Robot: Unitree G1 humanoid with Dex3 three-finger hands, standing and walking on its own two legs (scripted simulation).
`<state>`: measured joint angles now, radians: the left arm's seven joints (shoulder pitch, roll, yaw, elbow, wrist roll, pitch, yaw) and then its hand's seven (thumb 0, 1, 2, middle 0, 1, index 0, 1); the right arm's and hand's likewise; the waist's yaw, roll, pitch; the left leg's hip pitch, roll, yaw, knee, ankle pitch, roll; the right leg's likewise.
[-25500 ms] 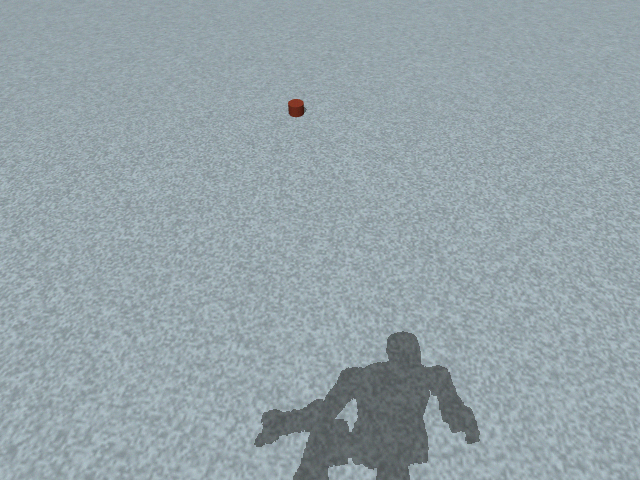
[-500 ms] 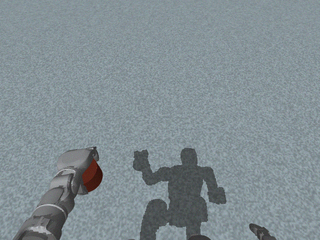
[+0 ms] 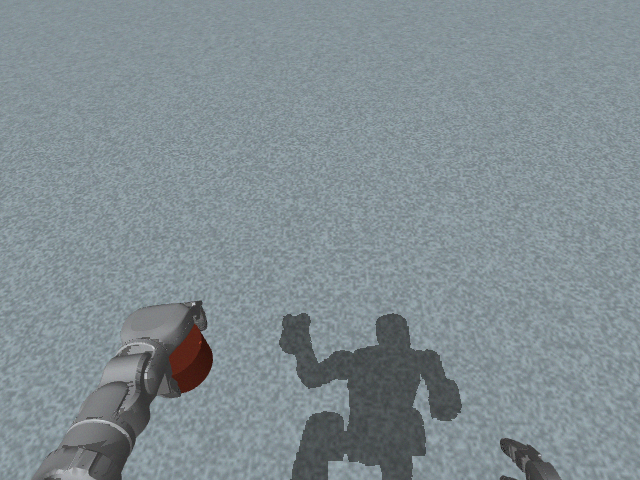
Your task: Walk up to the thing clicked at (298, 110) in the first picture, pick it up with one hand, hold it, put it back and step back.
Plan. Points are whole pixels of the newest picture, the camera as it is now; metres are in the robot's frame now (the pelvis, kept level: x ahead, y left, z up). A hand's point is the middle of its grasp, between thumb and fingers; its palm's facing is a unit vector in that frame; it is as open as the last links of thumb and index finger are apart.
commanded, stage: hold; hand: left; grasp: from above
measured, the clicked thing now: (176, 355) +0.31 +0.22 -0.08
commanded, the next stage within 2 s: crouch in 1.26 s
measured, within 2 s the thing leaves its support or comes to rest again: neither
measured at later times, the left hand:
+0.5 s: hand (167, 374) +0.27 +0.21 -0.04, palm faces -0.45 -0.06 -0.89, open 11.3 cm
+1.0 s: hand (164, 371) +0.27 +0.21 -0.03, palm faces -0.46 -0.07 -0.89, open 11.3 cm
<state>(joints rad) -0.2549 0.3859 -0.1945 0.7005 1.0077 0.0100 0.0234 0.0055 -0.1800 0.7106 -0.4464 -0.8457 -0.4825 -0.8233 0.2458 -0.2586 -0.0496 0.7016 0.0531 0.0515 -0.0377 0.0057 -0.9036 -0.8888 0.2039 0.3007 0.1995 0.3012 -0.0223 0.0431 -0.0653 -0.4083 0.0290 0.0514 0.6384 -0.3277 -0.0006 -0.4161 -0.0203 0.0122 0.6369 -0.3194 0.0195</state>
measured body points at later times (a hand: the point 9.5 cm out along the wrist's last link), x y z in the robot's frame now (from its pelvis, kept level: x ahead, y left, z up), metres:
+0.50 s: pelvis -0.02 -0.01 +0.01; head +0.00 -0.03 +0.46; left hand +0.29 +0.21 +0.01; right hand +0.11 -0.27 -0.11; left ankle +0.00 +0.12 -0.72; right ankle +0.00 -0.13 -0.72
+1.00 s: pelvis -0.02 +0.00 +0.01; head -0.01 -0.03 +0.46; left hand +0.29 +0.22 +0.02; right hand +0.13 -0.26 -0.10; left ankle +0.00 +0.12 -0.72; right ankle +0.00 -0.13 -0.72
